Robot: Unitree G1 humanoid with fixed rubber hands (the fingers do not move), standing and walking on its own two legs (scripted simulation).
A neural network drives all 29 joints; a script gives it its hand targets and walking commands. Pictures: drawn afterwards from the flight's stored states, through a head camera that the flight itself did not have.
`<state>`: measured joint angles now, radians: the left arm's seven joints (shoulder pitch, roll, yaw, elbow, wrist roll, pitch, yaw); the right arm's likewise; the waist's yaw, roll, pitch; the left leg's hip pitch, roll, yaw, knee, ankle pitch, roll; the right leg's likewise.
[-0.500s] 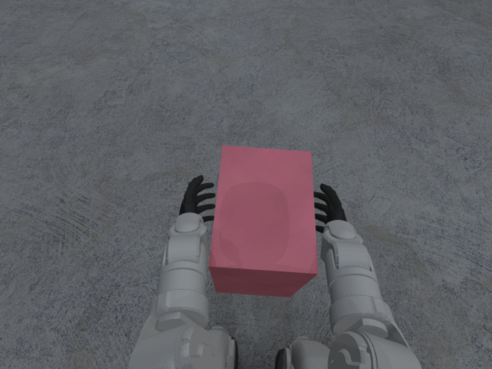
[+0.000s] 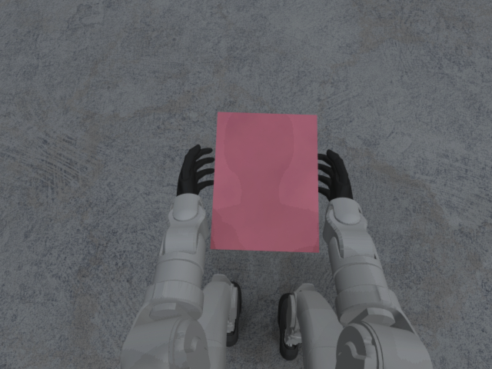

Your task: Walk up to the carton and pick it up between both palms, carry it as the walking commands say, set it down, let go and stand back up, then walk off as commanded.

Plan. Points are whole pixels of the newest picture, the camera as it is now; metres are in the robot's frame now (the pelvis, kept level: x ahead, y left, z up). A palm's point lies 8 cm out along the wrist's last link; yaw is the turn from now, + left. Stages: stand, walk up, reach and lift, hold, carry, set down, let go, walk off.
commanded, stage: set down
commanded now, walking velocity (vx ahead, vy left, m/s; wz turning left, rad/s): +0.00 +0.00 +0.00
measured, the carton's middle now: (261, 192) +0.40 +0.02 -0.14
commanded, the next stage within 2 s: none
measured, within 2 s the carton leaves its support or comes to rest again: neither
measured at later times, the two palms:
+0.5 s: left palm (200, 197) +0.39 +0.14 -0.15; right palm (327, 201) +0.39 -0.12 -0.15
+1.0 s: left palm (207, 190) +0.43 +0.14 -0.24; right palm (316, 191) +0.43 -0.11 -0.23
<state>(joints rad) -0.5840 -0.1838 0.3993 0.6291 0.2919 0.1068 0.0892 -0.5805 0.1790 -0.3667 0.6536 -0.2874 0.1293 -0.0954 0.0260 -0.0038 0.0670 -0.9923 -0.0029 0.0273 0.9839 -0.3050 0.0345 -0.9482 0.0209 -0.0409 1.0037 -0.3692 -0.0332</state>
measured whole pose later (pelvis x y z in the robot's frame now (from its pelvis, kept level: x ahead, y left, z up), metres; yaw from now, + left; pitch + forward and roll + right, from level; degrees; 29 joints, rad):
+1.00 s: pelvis -0.02 +0.00 -0.13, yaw +2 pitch +34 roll -2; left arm -0.94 0.00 0.27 0.86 0.14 0.07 0.18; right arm -0.92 0.02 -0.31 0.84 -0.06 0.06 -0.18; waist -0.01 -0.01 0.02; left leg -1.69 -0.04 -0.02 1.52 -0.42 0.03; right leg -1.62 0.06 -0.03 1.55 -0.53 -0.02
